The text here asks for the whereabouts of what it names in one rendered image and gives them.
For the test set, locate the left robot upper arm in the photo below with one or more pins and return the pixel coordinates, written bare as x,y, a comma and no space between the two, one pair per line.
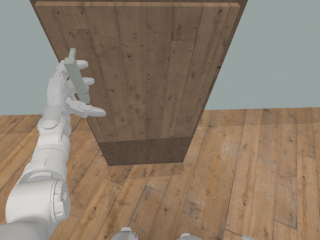
35,208

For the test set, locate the handle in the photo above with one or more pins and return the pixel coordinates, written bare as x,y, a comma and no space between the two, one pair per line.
76,77

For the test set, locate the cupboard door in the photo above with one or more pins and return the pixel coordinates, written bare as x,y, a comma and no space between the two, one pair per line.
152,62

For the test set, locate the left robot thigh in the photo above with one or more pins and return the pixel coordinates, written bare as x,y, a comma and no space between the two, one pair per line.
125,235

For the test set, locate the robot left shin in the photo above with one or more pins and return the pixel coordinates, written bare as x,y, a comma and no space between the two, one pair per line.
126,229

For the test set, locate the left robot hand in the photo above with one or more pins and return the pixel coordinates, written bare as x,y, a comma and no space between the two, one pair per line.
59,90

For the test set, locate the robot left forearm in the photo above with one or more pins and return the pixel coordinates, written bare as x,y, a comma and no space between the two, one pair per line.
51,153

